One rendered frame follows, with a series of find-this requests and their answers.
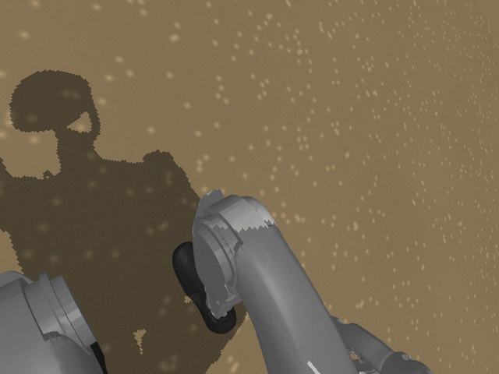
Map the right robot hand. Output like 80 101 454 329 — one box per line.
330 315 395 374

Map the right robot foot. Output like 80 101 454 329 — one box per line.
172 242 236 334

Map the left robot foot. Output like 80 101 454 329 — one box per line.
90 342 108 374

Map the right robot arm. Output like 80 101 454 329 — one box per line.
380 351 433 374

